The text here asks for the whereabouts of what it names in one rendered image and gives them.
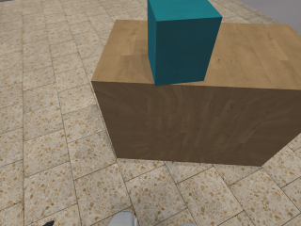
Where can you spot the carton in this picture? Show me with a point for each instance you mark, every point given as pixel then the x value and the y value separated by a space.
pixel 181 38

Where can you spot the pedestal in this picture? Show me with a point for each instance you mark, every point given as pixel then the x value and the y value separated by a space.
pixel 244 112

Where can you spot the robot left thigh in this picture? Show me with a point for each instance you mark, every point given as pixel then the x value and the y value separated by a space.
pixel 123 219

